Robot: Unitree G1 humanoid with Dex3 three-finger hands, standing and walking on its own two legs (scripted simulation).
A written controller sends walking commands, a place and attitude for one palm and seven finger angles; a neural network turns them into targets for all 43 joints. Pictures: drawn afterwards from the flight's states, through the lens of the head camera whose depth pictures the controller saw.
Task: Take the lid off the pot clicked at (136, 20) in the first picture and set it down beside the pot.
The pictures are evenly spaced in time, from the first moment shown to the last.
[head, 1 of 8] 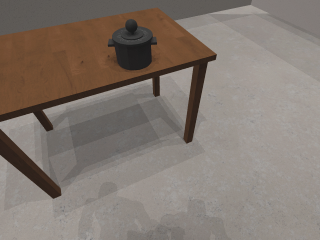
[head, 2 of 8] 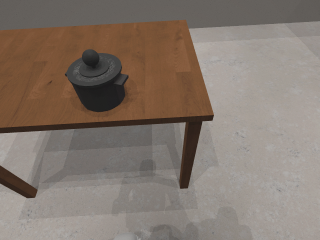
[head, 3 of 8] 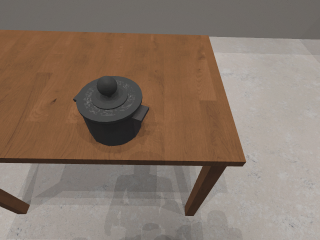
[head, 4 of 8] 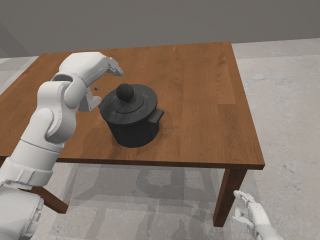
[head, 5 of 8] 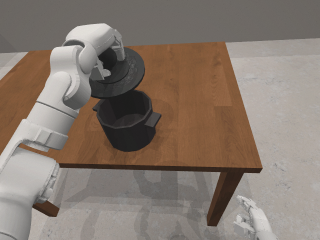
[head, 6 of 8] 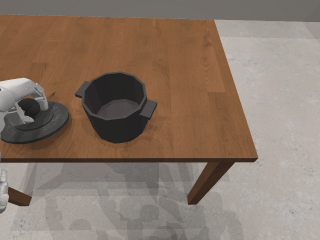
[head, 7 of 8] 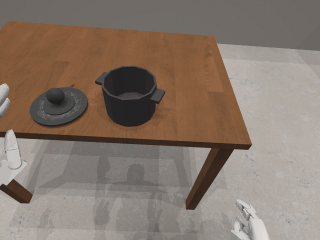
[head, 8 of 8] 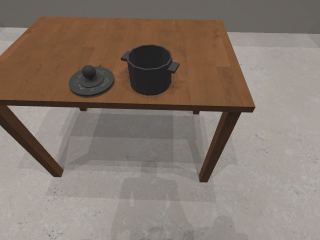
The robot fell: no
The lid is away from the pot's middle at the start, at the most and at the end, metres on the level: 0.00 0.24 0.23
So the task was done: yes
